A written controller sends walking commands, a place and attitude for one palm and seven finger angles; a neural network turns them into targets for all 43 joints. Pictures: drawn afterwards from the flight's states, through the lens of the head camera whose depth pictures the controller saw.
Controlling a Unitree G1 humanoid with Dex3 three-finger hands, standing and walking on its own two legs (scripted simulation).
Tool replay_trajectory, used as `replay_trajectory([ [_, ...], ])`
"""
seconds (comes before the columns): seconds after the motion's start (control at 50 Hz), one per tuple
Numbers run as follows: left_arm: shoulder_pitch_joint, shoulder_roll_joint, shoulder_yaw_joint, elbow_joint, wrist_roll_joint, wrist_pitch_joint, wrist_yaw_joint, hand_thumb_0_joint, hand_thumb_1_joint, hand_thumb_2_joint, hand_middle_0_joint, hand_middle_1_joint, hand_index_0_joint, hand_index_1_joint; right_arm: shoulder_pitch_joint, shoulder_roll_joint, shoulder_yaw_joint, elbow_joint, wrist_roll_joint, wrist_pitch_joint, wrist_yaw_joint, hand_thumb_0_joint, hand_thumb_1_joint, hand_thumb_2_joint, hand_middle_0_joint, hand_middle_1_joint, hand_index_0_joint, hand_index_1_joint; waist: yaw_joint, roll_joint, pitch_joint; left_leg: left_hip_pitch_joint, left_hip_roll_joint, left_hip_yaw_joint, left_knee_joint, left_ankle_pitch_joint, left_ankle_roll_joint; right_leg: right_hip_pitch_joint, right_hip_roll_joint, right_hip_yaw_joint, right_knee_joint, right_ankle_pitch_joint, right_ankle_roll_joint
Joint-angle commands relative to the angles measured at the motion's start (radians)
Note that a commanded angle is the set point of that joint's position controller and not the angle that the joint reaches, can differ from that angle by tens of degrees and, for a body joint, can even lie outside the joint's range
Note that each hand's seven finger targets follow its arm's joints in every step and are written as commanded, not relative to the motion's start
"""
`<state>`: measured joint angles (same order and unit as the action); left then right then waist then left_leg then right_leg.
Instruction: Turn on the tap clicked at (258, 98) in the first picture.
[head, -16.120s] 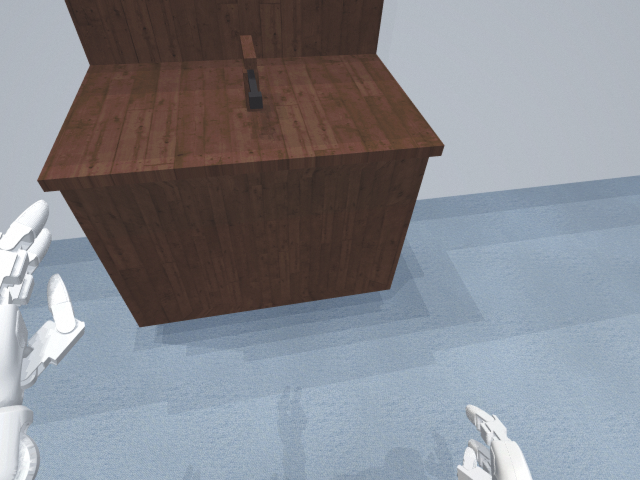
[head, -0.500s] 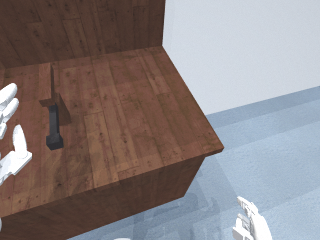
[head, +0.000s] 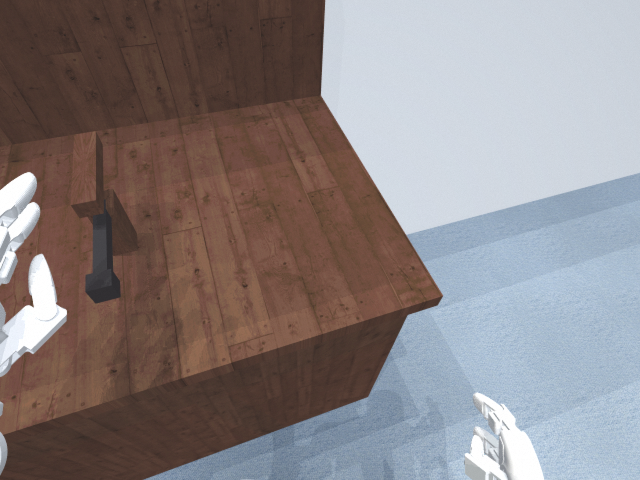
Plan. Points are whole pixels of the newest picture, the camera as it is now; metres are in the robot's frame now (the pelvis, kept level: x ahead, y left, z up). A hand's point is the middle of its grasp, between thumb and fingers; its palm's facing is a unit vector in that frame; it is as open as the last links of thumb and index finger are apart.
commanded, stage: shuffle to correct the standing spot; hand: left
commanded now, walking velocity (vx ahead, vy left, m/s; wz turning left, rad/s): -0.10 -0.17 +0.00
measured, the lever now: (103, 286) +0.31 +0.28 +0.06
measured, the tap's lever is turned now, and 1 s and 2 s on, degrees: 0 0 0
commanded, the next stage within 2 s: come to a stop and stand still in 1.46 s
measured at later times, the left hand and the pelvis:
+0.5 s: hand (47, 332) +0.20 +0.24 +0.18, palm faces +0.30 -0.82 -0.48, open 7.4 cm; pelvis -0.02 +0.00 +0.00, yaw +0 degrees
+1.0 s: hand (54, 362) +0.18 +0.23 +0.17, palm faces +0.35 -0.85 -0.40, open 7.4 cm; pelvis -0.03 -0.01 -0.01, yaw +1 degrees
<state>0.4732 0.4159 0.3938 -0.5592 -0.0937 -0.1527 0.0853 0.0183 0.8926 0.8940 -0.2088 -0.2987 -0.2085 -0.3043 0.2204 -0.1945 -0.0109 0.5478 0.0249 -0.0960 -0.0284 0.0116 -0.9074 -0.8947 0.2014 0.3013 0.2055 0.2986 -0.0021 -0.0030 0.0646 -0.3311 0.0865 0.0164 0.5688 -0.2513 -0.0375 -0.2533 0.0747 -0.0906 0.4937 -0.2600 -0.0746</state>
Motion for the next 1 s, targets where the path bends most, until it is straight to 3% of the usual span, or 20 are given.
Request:
replay_trajectory([
  [0.0, -0.028, 0.178, 0.121, -0.221, -0.006, -0.062, 0.017, 0.000, 0.900, 0.900, -0.200, -0.300, -0.200, -0.300, -0.063, -0.133, -0.058, -0.156, 0.001, -0.047, -0.011, 0.000, -0.900, -0.900, 0.200, 0.300, 0.200, 0.300, 0.003, 0.057, -0.176, 0.102, 0.083, -0.089, -0.047, 0.158, 0.071, 0.032, -0.170, 0.142, -0.093, 0.230, 0.027],
  [0.06, -0.011, 0.182, 0.126, -0.234, -0.011, -0.058, 0.021, 0.000, 0.900, 0.900, -0.200, -0.300, -0.200, -0.300, -0.073, -0.126, -0.053, -0.154, 0.008, -0.045, -0.010, 0.000, -0.900, -0.900, 0.200, 0.300, 0.200, 0.300, -0.001, 0.055, -0.175, 0.123, 0.066, -0.076, -0.027, 0.145, 0.064, 0.008, -0.189, 0.163, -0.099, 0.235, 0.007],
  [0.2, -0.014, 0.186, 0.135, -0.236, -0.014, -0.061, 0.023, 0.000, 0.900, 0.900, -0.200, -0.300, -0.200, -0.300, -0.064, -0.132, -0.057, -0.155, 0.003, -0.041, -0.014, 0.000, -0.900, -0.900, 0.200, 0.300, 0.200, 0.300, -0.001, 0.069, -0.165, 0.099, 0.076, -0.091, -0.046, 0.096, 0.069, 0.004, -0.180, 0.159, -0.097, 0.193, 0.017],
  [0.36, 0.000, 0.196, 0.158, -0.251, 0.000, -0.101, 0.019, 0.000, 0.900, 0.900, -0.200, -0.300, -0.200, -0.300, -0.070, -0.119, -0.052, -0.143, -0.005, -0.061, -0.016, 0.000, -0.900, -0.900, 0.200, 0.300, 0.200, 0.300, 0.004, 0.102, -0.185, 0.102, 0.128, -0.120, -0.036, 0.372, 0.076, 0.040, -0.177, 0.128, -0.057, 0.346, 0.037],
  [0.4, -0.007, 0.199, 0.165, -0.269, 0.003, -0.123, 0.013, 0.000, 0.900, 0.900, -0.200, -0.300, -0.200, -0.300, -0.055, -0.126, -0.062, -0.143, -0.014, -0.068, -0.017, 0.000, -0.900, -0.900, 0.200, 0.300, 0.200, 0.300, 0.007, 0.099, -0.200, 0.080, 0.136, -0.128, -0.025, 0.368, 0.080, 0.052, -0.176, 0.116, -0.046, 0.337, 0.040],
  [0.46, 0.060, 0.193, 0.175, -0.234, -0.003, -0.119, 0.014, 0.000, 0.900, 0.900, -0.200, -0.300, -0.200, -0.300, -0.058, -0.118, -0.059, -0.138, -0.005, -0.072, -0.013, 0.000, -0.900, -0.900, 0.200, 0.300, 0.200, 0.300, 0.003, 0.079, -0.221, 0.091, 0.107, -0.108, -0.003, 0.236, 0.071, 0.024, -0.195, 0.143, -0.065, 0.279, 0.017],
  [0.52, 0.040, 0.199, 0.179, -0.245, -0.015, -0.111, 0.016, 0.000, 0.900, 0.900, -0.200, -0.300, -0.200, -0.300, -0.041, -0.123, -0.063, -0.146, -0.002, -0.068, -0.015, 0.000, -0.900, -0.900, 0.200, 0.300, 0.200, 0.300, -0.004, 0.006, -0.188, 0.049, 0.032, -0.059, 0.050, -0.123, 0.054, -0.064, -0.242, 0.204, -0.132, 0.067, -0.006],
  [0.56, 0.053, 0.197, 0.173, -0.245, -0.020, -0.091, 0.034, 0.000, 0.900, 0.900, -0.200, -0.300, -0.200, -0.300, -0.041, -0.118, -0.057, -0.137, 0.009, -0.060, -0.019, 0.000, -0.900, -0.900, 0.200, 0.300, 0.200, 0.300, -0.011, -0.025, -0.182, 0.127, -0.014, -0.026, 0.140, -0.167, 0.039, -0.178, -0.300, 0.272, -0.199, -0.109, -0.054],
  [0.58, 0.045, 0.174, 0.143, -0.244, -0.024, -0.084, 0.035, 0.000, 0.900, 0.900, -0.200, -0.300, -0.200, -0.300, -0.037, -0.111, -0.046, -0.137, 0.000, -0.054, -0.019, 0.000, -0.900, -0.900, 0.200, 0.300, 0.200, 0.300, -0.011, -0.043, -0.170, 0.128, -0.006, -0.022, 0.120, -0.170, 0.044, -0.193, -0.296, 0.243, -0.201, -0.165, -0.053],
  [0.64, 0.006, 0.197, 0.154, -0.274, -0.020, -0.077, 0.041, 0.000, 0.900, 0.900, -0.200, -0.300, -0.200, -0.300, -0.057, -0.121, -0.040, -0.146, -0.006, -0.064, -0.024, 0.000, -0.900, -0.900, 0.200, 0.300, 0.200, 0.300, -0.008, 0.022, -0.132, 0.094, 0.053, -0.098, -0.040, -0.160, 0.072, -0.173, -0.219, 0.174, -0.108, -0.150, -0.011],
  [0.68, -0.009, 0.180, 0.137, -0.263, -0.013, -0.076, 0.042, 0.000, 0.900, 0.900, -0.200, -0.300, -0.200, -0.300, -0.079, -0.128, -0.029, -0.142, -0.010, -0.060, -0.029, 0.000, -0.900, -0.900, 0.200, 0.300, 0.200, 0.300, -0.009, 0.165, -0.112, 0.013, 0.183, -0.263, -0.224, -0.162, 0.121, -0.087, -0.113, 0.093, 0.025, -0.109, 0.060],
  [0.7, -0.036, 0.191, 0.148, -0.254, 0.000, -0.073, 0.040, 0.000, 0.900, 0.900, -0.200, -0.300, -0.200, -0.300, -0.074, -0.136, -0.039, -0.147, -0.012, -0.062, -0.027, 0.000, -0.900, -0.900, 0.200, 0.300, 0.200, 0.300, -0.003, 0.198, -0.101, -0.062, 0.237, -0.315, -0.270, -0.207, 0.138, -0.022, -0.104, 0.100, 0.085, -0.110, 0.072],
  [0.74, -0.049, 0.156, 0.125, -0.195, 0.017, -0.064, 0.031, 0.000, 0.900, 0.900, -0.200, -0.300, -0.200, -0.300, -0.059, -0.145, -0.047, -0.143, -0.003, -0.057, -0.013, 0.000, -0.900, -0.900, 0.200, 0.300, 0.200, 0.300, 0.001, 0.218, -0.071, -0.183, 0.227, -0.264, -0.301, -0.409, 0.128, 0.062, -0.090, 0.086, 0.108, -0.136, 0.070],
  [0.76, -0.067, 0.145, 0.109, -0.211, 0.025, -0.060, 0.031, 0.000, 0.900, 0.900, -0.200, -0.300, -0.200, -0.300, -0.076, -0.137, -0.042, -0.151, 0.003, -0.058, -0.010, 0.000, -0.900, -0.900, 0.200, 0.300, 0.200, 0.300, -0.002, 0.254, -0.047, -0.169, 0.207, -0.244, -0.297, -0.400, 0.125, 0.047, -0.087, 0.078, 0.089, -0.119, 0.067],
  [0.84, -0.105, 0.139, 0.085, -0.192, 0.036, -0.054, 0.020, 0.000, 0.900, 0.900, -0.200, -0.300, -0.200, -0.300, -0.048, -0.142, -0.057, -0.155, 0.001, -0.053, 0.019, 0.000, -0.900, -0.900, 0.200, 0.300, 0.200, 0.300, 0.004, 0.178, -0.058, -0.190, 0.140, -0.156, -0.172, -0.372, 0.096, 0.126, -0.096, 0.064, -0.013, -0.096, 0.039],
  [0.88, -0.084, 0.127, 0.071, -0.195, 0.026, -0.051, 0.020, 0.000, 0.900, 0.900, -0.200, -0.300, -0.200, -0.300, -0.043, -0.133, -0.048, -0.152, 0.006, -0.052, 0.023, 0.000, -0.900, -0.900, 0.200, 0.300, 0.200, 0.300, -0.004, 0.062, -0.065, -0.132, 0.063, -0.094, -0.066, -0.377, 0.076, 0.045, -0.127, 0.100, -0.111, -0.151, 0.012],
  [0.92, -0.071, 0.163, 0.102, -0.213, 0.010, -0.046, 0.029, 0.000, 0.900, 0.900, -0.200, -0.300, -0.200, -0.300, -0.026, -0.121, -0.054, -0.144, 0.006, -0.056, 0.015, 0.000, -0.900, -0.900, 0.200, 0.300, 0.200, 0.300, -0.005, -0.132, -0.076, -0.013, -0.040, 0.018, 0.255, -0.250, 0.040, -0.151, -0.277, 0.283, -0.259, -0.317, -0.065],
  [0.94, -0.070, 0.166, 0.096, -0.230, 0.000, -0.041, 0.035, 0.000, 0.900, 0.900, -0.200, -0.300, -0.200, -0.300, -0.027, -0.115, -0.053, -0.139, 0.009, -0.057, 0.014, 0.000, -0.900, -0.900, 0.200, 0.300, 0.200, 0.300, -0.006, -0.190, -0.092, 0.021, -0.065, 0.020, 0.398, -0.186, 0.029, -0.191, -0.362, 0.355, -0.307, -0.344, -0.111],
  [0.96, -0.056, 0.178, 0.105, -0.248, -0.004, -0.042, 0.047, 0.000, 0.900, 0.900, -0.200, -0.300, -0.200, -0.300, -0.052, -0.114, -0.043, -0.132, 0.010, -0.056, 0.012, 0.000, -0.900, -0.900, 0.200, 0.300, 0.200, 0.300, -0.007, -0.140, -0.102, 0.035, -0.056, -0.004, 0.413, -0.154, 0.031, -0.185, -0.380, 0.365, -0.301, -0.260, -0.147],
  [0.98, -0.041, 0.169, 0.098, -0.236, -0.008, -0.047, 0.051, 0.000, 0.900, 0.900, -0.200, -0.300, -0.200, -0.300, -0.050, -0.095, -0.027, -0.118, 0.000, -0.050, 0.014, 0.000, -0.900, -0.900, 0.200, 0.300, 0.200, 0.300, -0.016, -0.129, -0.120, 0.011, -0.045, 0.000, 0.344, -0.148, 0.037, -0.122, -0.375, 0.317, -0.266, -0.190, -0.147],
])
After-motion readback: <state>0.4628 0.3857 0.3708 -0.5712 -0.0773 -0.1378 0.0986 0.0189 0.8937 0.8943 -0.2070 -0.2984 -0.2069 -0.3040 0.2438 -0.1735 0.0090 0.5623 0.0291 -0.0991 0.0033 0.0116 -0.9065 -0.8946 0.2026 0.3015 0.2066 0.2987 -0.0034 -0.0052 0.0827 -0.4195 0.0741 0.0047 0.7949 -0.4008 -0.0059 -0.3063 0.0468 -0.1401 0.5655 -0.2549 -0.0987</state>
